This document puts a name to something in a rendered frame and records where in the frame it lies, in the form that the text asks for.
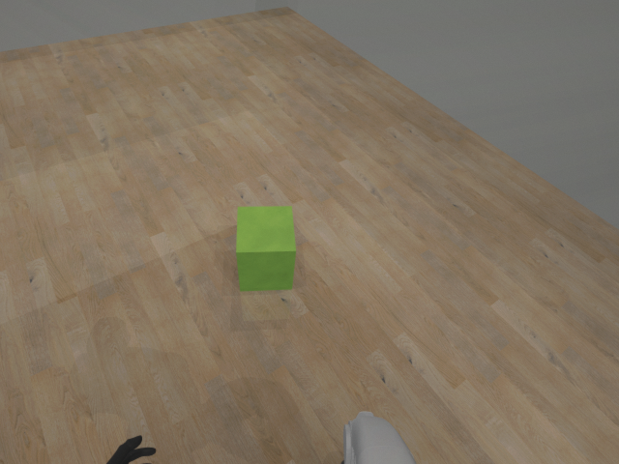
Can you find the robot left hand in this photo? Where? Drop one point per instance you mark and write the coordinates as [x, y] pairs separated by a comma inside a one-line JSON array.
[[128, 452]]

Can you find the carton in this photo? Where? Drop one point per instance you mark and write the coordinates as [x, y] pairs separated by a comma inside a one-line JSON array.
[[265, 248]]

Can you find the robot right thigh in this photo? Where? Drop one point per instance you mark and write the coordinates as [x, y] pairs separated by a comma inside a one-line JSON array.
[[373, 440]]

